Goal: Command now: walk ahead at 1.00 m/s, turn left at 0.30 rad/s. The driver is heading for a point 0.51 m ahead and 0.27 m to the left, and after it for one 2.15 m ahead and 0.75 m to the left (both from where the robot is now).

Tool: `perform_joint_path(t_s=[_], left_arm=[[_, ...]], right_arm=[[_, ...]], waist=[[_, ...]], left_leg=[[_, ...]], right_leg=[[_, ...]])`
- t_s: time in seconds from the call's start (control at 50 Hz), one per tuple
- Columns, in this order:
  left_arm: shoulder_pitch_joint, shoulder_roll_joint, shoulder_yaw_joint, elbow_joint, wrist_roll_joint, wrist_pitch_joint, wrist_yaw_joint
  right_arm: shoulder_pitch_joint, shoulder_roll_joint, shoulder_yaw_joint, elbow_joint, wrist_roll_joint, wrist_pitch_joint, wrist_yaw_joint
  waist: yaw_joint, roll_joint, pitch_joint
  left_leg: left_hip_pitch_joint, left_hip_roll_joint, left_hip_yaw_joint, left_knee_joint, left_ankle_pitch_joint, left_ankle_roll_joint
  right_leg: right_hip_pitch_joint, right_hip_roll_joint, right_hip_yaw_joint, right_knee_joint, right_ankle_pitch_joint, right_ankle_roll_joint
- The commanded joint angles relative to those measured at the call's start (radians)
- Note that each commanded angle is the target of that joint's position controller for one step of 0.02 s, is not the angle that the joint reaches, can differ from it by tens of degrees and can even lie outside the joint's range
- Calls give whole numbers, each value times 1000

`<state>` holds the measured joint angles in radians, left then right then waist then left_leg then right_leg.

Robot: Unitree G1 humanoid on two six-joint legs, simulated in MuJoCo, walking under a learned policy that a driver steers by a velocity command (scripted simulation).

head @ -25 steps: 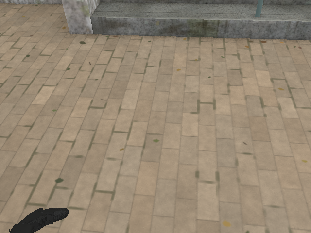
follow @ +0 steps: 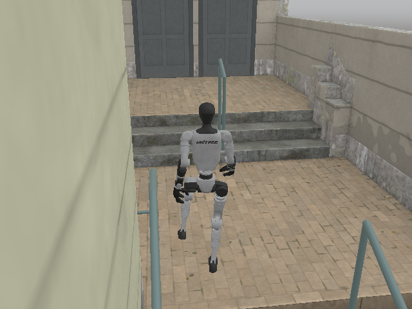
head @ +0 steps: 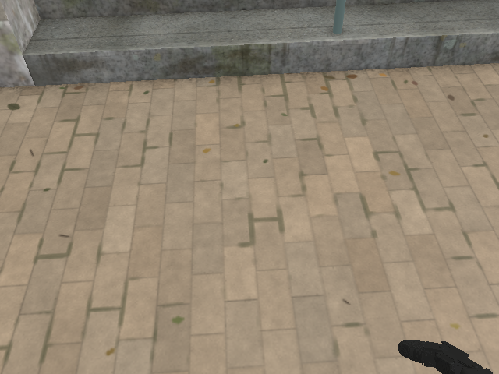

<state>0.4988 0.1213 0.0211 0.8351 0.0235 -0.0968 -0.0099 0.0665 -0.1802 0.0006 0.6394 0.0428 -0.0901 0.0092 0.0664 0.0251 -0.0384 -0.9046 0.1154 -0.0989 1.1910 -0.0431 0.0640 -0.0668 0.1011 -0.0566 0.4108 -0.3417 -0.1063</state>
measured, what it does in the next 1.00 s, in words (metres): walks ahead, turning left: left foot, then right foot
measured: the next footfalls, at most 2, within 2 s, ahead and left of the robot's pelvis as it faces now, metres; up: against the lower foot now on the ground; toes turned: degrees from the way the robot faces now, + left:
left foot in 0.22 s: +0.44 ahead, +0.13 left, +0.00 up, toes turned +8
right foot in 0.60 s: +0.83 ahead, +0.11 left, +0.00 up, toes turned +40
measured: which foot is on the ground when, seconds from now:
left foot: up 0.00-0.20, down 0.22-0.60, up 0.62-0.98, down 1.00-1.00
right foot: down 0.00-0.22, up 0.24-0.58, down 0.60-1.00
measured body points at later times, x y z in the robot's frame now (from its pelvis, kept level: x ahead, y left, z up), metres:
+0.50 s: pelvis +0.47 +0.09 +0.01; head +0.50 +0.11 +0.45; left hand +0.68 +0.38 -0.01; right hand +0.55 -0.14 -0.12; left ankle +0.40 +0.12 -0.73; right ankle +0.73 -0.02 -0.66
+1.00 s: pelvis +0.67 +0.15 +0.00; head +0.68 +0.18 +0.45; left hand +0.53 +0.40 -0.13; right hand +1.00 +0.15 -0.07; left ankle +0.62 +0.27 -0.73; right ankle +0.81 +0.08 -0.73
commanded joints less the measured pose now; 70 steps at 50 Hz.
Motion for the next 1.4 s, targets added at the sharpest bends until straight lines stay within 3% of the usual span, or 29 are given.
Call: perform_joint_path(t_s=[0.02, 0.08, 0.14, 0.2, 0.22, 0.24, 0.26, 0.28, 0.32, 0.44, 0.48, 0.56, 0.6, 0.62, 0.64, 0.68, 0.76, 0.88, 0.98, 1.0, 1.02, 1.04, 1.06, 1.16, 1.24, 1.34, 1.36, 1.38, 1.4], left_arm=[[-53, 189, 49, -56, 1, -39, 39], [-17, 198, 51, -10, -11, -46, 40], [-42, 268, 71, -12, 7, -19, 43], [-253, 319, 94, -67, 29, 10, 56], [-390, 284, 86, -110, 11, -7, 43], [-245, 32, 18, -169, 1, -48, 6], [-177, 107, 11, -209, -61, -90, -14], [-318, 178, 22, -245, -75, -107, -16], [-378, 160, 21, -276, -35, -101, 0], [-555, 170, 21, -365, 25, -65, 44], [-599, 113, 14, -378, 9, -56, 32], [-558, 204, 68, -388, -38, -40, 40], [-232, 237, 79, -305, -11, -40, 48], [-159, 276, 69, -304, 19, -30, 43], [-189, 253, 59, -304, 33, -26, 24], [-404, 169, 51, -352, -2, 4, 53], [-424, 205, 47, -264, 5, 41, 66], [-409, 277, 67, -183, -15, 52, 36], [-342, 231, 38, -126, -47, 54, -4], [-299, 219, 33, -123, -35, 51, -8], [-252, 185, 23, -139, -11, 49, -17], [-269, 238, 44, -164, -38, 57, -1], [-281, 305, 69, -157, -56, 74, 15], [-216, 247, 85, -159, -39, 154, 59], [-306, 176, 53, -239, -37, 150, 20], [-216, 222, 80, -242, -37, 154, -11], [-172, 260, 99, -226, -29, 154, 0], [-134, 418, 142, -241, -20, 147, 22], [-134, 458, 140, -277, 9, 126, 17]], right_arm=[[-159, -83, -29, -56, -5, -6, 14], [-242, -82, -43, -61, 3, -20, 40], [-150, -136, -76, -49, 12, -19, 67], [419, -274, -142, 87, 21, 40, 56], [604, -288, -142, 153, 2, 63, 34], [512, -249, -112, 146, -48, 39, 45], [407, -190, -100, 95, -61, 25, 44], [429, -149, -103, 85, -57, 10, 36], [304, -143, -92, 71, -37, -20, 48], [239, -174, -88, 49, -3, -4, -15], [329, -175, -99, 95, -9, 27, -35], [314, -168, -116, 83, 9, 66, -49], [252, -106, -100, 23, -23, 72, -49], [364, -2, -63, -15, -64, 75, -43], [544, -122, -73, -31, -20, 73, -23], [323, -242, -98, -46, -7, 110, -21], [202, -139, -82, -100, -17, 143, -29], [146, -120, -56, -88, -36, 111, -23], [135, -141, -58, -65, -62, 99, -11], [149, -205, -73, -84, -71, 99, -22], [150, -295, -89, -113, -90, 113, -38], [159, -325, -112, -95, -100, 121, -40], [132, -278, -102, -101, -95, 113, -40], [-48, -146, -71, -95, -63, 84, -59], [-7, -187, -97, -54, -53, 89, -76], [18, -217, -121, -5, -21, 92, -60], [67, -183, -117, 18, -25, 97, -54], [74, -136, -108, -13, -63, 101, -49], [-61, -126, -97, -84, -74, 93, -53]], waist=[[8, -57, 157], [32, -48, 170], [-32, -164, 84], [-354, -257, -123], [-444, -58, -133], [-187, 404, -165], [-157, 328, -330], [-197, 135, -205], [-69, -148, -40], [-48, -75, 140], [-106, 22, 32], [-62, 92, -39], [64, 53, -282], [1, -242, -417], [-82, -412, -571], [-49, -191, -356], [-98, -76, -33], [-95, -104, -158], [-105, -149, -94], [-93, -108, -108], [-63, 123, -140], [-108, 269, -157], [-111, 202, -94], [-22, 111, -30], [-63, 125, -81], [-31, 117, -85], [-28, 15, -56], [-48, -335, -20], [-3, -416, -68]], left_leg=[[86, -9, 73, -293, 273, -4], [202, -79, 149, -515, 391, 12], [304, -190, 268, -571, 255, 54], [813, -188, 194, -532, 82, 142], [1051, -128, 62, -586, 96, 169], [1311, -23, -324, -520, -61, 314], [1362, 105, -753, -837, -630, 434], [1218, 88, -765, -969, -705, 360], [860, 37, -638, -977, -544, 300], [367, -195, -234, -925, 318, 205], [362, -258, -211, -830, 273, 115], [532, -269, -324, -584, 191, 11], [465, -305, -214, -112, -114, -69], [280, -369, -136, 203, -813, -88], [215, -272, -210, 469, -773, -110], [67, -118, -60, 479, -470, -138], [232, -65, 33, 177, -380, -133], [451, -78, 57, -235, -244, -103], [764, -140, 107, -730, -46, -46], [868, -18, -12, -743, 51, -4], [953, 231, -197, -730, 309, 100], [810, 340, -274, -830, 195, 239], [739, 293, -243, -867, 100, 243], [640, 190, 23, -874, 60, 126], [719, 212, 104, -828, 107, 113], [694, 230, 180, -689, 53, 37], [614, 168, 237, -552, -82, -28], [316, 24, 341, -195, -418, -141], [108, -115, 149, 33, -650, -167]], right_leg=[[-181, -217, 58, -304, 285, -16], [-41, -225, -35, -351, 436, 39], [234, -260, -103, -188, 1155, 97], [141, -296, -100, 441, 1629, 98], [-123, -142, -102, 938, 927, 103], [-642, 30, 94, 1347, -252, 133], [-782, 0, 260, 1380, -178, 70], [-770, -35, 238, 1260, -75, 23], [-675, -109, 225, 1057, 23, 21], [-433, -103, 80, 454, 217, 158], [-241, 6, 49, 233, 442, 174], [-111, 38, 125, -26, 540, 166], [300, -207, 266, 34, 812, 72], [508, -475, 548, 175, 1442, -28], [545, -686, 809, 174, 1272, -214], [289, -531, 645, 15, 440, -205], [-211, -327, 256, -94, 534, -91], [-221, -350, 155, -102, 678, -151], [-326, -255, 152, -10, 335, -40], [-396, -208, 154, 61, 148, 31], [-529, -105, 80, 301, -218, 110], [-594, -89, 45, 528, -299, 141], [-602, -113, 83, 696, -265, 154], [-607, -158, 80, 857, -27, 206], [-503, -200, 46, 536, -6, 177], [-270, -126, -61, 208, 104, 85], [-188, -110, -3, 101, 228, 41], [-38, -346, 369, 24, 676, -74], [-3, -461, 645, -45, 749, -260]])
